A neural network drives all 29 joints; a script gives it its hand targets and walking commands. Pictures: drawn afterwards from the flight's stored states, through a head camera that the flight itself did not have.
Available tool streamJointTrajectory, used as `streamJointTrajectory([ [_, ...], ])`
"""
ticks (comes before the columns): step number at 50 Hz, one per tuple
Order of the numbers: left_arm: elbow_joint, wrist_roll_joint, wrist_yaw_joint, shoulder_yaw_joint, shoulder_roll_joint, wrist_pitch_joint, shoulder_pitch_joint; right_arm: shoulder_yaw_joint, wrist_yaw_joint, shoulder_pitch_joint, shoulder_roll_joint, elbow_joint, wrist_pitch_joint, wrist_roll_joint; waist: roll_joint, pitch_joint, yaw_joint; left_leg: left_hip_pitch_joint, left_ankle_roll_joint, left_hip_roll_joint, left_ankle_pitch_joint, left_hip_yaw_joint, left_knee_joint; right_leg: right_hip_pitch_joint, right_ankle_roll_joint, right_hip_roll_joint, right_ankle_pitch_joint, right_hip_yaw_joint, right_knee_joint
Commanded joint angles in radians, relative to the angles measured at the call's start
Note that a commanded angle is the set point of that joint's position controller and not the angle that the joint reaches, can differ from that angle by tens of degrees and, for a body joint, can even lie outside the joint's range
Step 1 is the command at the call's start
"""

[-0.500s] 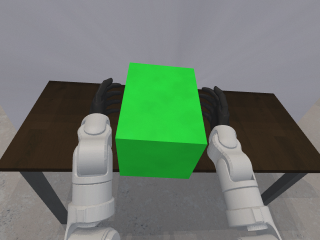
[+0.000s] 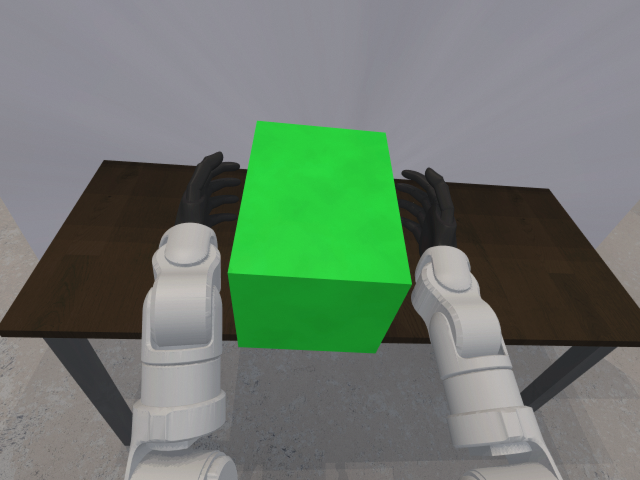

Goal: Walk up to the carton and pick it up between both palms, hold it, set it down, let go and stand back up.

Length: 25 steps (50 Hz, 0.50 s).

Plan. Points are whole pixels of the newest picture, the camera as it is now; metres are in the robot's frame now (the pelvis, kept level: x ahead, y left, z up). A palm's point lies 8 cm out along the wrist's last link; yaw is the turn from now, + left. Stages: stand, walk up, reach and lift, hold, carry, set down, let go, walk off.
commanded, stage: hold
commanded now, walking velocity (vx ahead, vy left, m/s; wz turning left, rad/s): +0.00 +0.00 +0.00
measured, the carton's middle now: (315, 235) +0.40 +0.01 +0.12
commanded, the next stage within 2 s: set down in 0.34 s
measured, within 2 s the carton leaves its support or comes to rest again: neither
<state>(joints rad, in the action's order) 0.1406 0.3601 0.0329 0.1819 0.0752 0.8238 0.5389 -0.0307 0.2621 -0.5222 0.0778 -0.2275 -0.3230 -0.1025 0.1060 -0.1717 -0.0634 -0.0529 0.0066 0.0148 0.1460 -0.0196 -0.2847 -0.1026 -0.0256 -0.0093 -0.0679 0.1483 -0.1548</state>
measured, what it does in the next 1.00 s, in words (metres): stands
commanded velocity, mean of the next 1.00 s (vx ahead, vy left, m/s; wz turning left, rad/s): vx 0.00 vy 0.00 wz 0.00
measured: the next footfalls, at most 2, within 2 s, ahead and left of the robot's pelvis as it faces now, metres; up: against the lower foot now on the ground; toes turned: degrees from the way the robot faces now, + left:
none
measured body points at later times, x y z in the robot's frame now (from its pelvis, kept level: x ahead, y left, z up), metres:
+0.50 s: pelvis +0.01 +0.00 +0.00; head -0.01 +0.04 +0.45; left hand +0.37 +0.14 +0.18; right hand +0.36 -0.13 +0.18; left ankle +0.02 +0.12 -0.75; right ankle +0.03 -0.10 -0.75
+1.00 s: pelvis +0.04 -0.01 +0.00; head +0.05 +0.02 +0.45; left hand +0.40 +0.11 +0.12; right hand +0.39 -0.16 +0.12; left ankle +0.02 +0.12 -0.75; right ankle +0.03 -0.10 -0.75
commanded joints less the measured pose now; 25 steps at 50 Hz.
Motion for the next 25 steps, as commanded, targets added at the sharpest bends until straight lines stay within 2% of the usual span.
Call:
streamJointTrajectory([
  [1, 0.044, -0.142, 0.104, -0.357, 0.345, -0.068, 0.503, 0.198, -0.095, -0.614, 0.231, 0.153, 0.055, -0.013, -0.143, 0.361, -0.025, 0.069, 0.048, -0.023, -0.058, 0.037, 0.058, -0.157, 0.036, -0.021, -0.021, -0.008, -0.009],
  [2, 0.018, -0.135, 0.102, -0.335, 0.351, -0.064, 0.490, 0.186, -0.096, -0.620, 0.227, 0.121, 0.051, -0.003, -0.138, 0.341, -0.021, 0.084, 0.048, -0.017, -0.049, 0.036, 0.072, -0.160, 0.038, -0.025, -0.030, -0.009, -0.011],
  [3, 0.042, -0.130, 0.105, -0.331, 0.352, -0.067, 0.478, 0.193, -0.097, -0.580, 0.229, 0.122, 0.052, -0.005, -0.129, 0.354, -0.026, 0.078, 0.045, -0.024, -0.087, 0.046, 0.063, -0.177, 0.035, -0.023, 0.004, -0.010, -0.010],
  [5, 0.041, -0.123, 0.110, -0.326, 0.364, -0.062, 0.460, 0.221, -0.093, -0.600, 0.240, 0.160, 0.050, -0.034, -0.129, 0.381, -0.015, 0.058, 0.038, -0.031, -0.159, 0.043, 0.050, -0.192, 0.041, -0.023, 0.067, -0.021, -0.013],
  [6, 0.104, -0.131, 0.111, -0.337, 0.371, -0.068, 0.461, 0.242, -0.089, -0.590, 0.267, 0.199, 0.053, -0.054, -0.130, 0.453, -0.017, -0.002, 0.040, -0.034, -0.232, 0.039, 0.027, -0.215, 0.042, -0.020, 0.143, -0.027, -0.018],
  [7, 0.134, -0.131, 0.112, -0.356, 0.376, -0.071, 0.460, 0.272, -0.083, -0.603, 0.277, 0.242, 0.058, -0.069, -0.122, 0.489, -0.004, -0.006, 0.036, -0.035, -0.297, 0.038, 0.014, -0.232, 0.045, -0.023, 0.207, -0.037, -0.025],
  [9, 0.199, -0.140, 0.121, -0.379, 0.363, -0.078, 0.440, 0.339, -0.061, -0.557, 0.304, 0.298, 0.059, -0.092, -0.086, 0.530, -0.009, -0.038, 0.025, -0.047, -0.418, 0.028, -0.004, -0.280, 0.053, -0.014, 0.387, -0.050, -0.041],
  [10, 0.184, -0.146, 0.129, -0.388, 0.362, -0.069, 0.411, 0.357, -0.051, -0.539, 0.310, 0.300, 0.052, -0.097, -0.089, 0.512, -0.012, -0.037, 0.022, -0.046, -0.439, 0.016, -0.001, -0.291, 0.063, -0.009, 0.441, -0.058, -0.041],
  [11, 0.133, -0.134, 0.135, -0.370, 0.337, -0.058, 0.401, 0.349, -0.045, -0.547, 0.284, 0.270, 0.039, -0.093, -0.091, 0.442, -0.009, -0.014, 0.020, -0.045, -0.373, 0.019, 0.018, -0.267, 0.060, 0.006, 0.405, -0.071, -0.024],
  [12, 0.091, -0.136, 0.142, -0.343, 0.326, -0.055, 0.407, 0.325, -0.041, -0.522, 0.280, 0.228, 0.021, -0.081, -0.069, 0.391, -0.002, 0.024, 0.016, -0.046, -0.282, 0.016, 0.045, -0.264, 0.066, 0.007, 0.319, -0.056, -0.020],
  [14, 0.083, -0.119, 0.138, -0.318, 0.315, -0.056, 0.426, 0.296, -0.057, -0.517, 0.262, 0.177, 0.022, -0.056, -0.089, 0.330, -0.001, 0.084, 0.006, -0.041, -0.123, 0.038, 0.085, -0.224, 0.066, 0.011, 0.143, -0.041, -0.014],
  [15, 0.091, -0.131, 0.134, -0.322, 0.305, -0.063, 0.451, 0.283, -0.063, -0.517, 0.263, 0.172, 0.029, -0.048, -0.071, 0.332, -0.010, 0.102, 0.004, -0.034, -0.083, 0.045, 0.082, -0.212, 0.065, 0.009, 0.114, -0.039, -0.017],
  [16, 0.113, -0.140, 0.128, -0.346, 0.310, -0.068, 0.459, 0.274, -0.068, -0.539, 0.255, 0.193, 0.042, -0.064, -0.112, 0.354, -0.013, 0.067, 0.018, -0.029, -0.105, 0.045, 0.083, -0.201, 0.055, 0.001, 0.112, -0.026, -0.017],
  [17, 0.144, -0.150, 0.124, -0.351, 0.327, -0.077, 0.463, 0.272, -0.069, -0.532, 0.259, 0.216, 0.053, -0.067, -0.112, 0.392, -0.014, 0.052, 0.023, -0.029, -0.144, 0.051, 0.073, -0.210, 0.059, -0.008, 0.132, -0.023, -0.018],
  [18, 0.207, -0.160, 0.120, -0.396, 0.338, -0.111, 0.455, 0.234, -0.064, -0.588, 0.213, 0.310, 0.084, -0.086, -0.193, 0.517, -0.050, 0.007, 0.040, -0.038, -0.182, 0.045, 0.039, -0.226, 0.051, -0.012, 0.161, -0.034, -0.046],
  [19, 0.222, -0.154, 0.114, -0.415, 0.366, -0.130, 0.483, 0.261, -0.064, -0.621, 0.229, 0.327, 0.099, -0.082, -0.195, 0.558, -0.036, -0.002, 0.039, -0.043, -0.245, 0.048, 0.031, -0.211, 0.057, -0.021, 0.200, -0.034, -0.055],
  [20, 0.210, -0.156, 0.110, -0.414, 0.369, -0.148, 0.465, 0.259, -0.063, -0.621, 0.231, 0.338, 0.118, -0.068, -0.175, 0.614, -0.042, -0.046, 0.046, -0.035, -0.269, 0.039, 0.020, -0.217, 0.057, -0.030, 0.220, -0.017, -0.057],
  [22, 0.104, -0.128, 0.120, -0.383, 0.345, -0.149, 0.459, 0.239, -0.062, -0.568, 0.237, 0.198, 0.105, -0.039, -0.151, 0.473, -0.041, -0.016, 0.045, -0.031, -0.162, 0.040, 0.038, -0.164, 0.057, -0.027, 0.115, -0.012, -0.020],
  [23, 0.072, -0.119, 0.124, -0.356, 0.336, -0.149, 0.433, 0.206, -0.064, -0.545, 0.217, 0.172, 0.108, -0.026, -0.143, 0.384, -0.038, 0.007, 0.041, -0.031, -0.140, 0.036, 0.041, -0.138, 0.055, -0.019, 0.095, -0.013, -0.014],
  [25, 0.012, -0.093, 0.133, -0.284, 0.324, -0.159, 0.402, 0.156, -0.079, -0.504, 0.188, 0.122, 0.115, 0.010, -0.117, 0.281, -0.031, 0.064, 0.045, -0.028, -0.013, 0.039, 0.076, -0.118, 0.056, -0.010, -0.004, 0.000, -0.002],
])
